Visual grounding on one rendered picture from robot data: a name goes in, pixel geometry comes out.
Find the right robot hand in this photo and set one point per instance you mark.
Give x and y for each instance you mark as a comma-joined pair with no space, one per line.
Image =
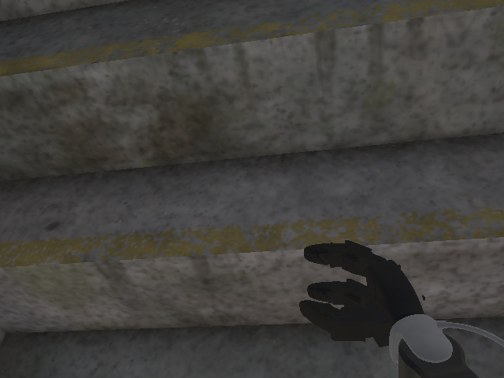
369,311

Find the robot right forearm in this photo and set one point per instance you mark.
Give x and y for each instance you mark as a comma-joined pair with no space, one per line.
420,349

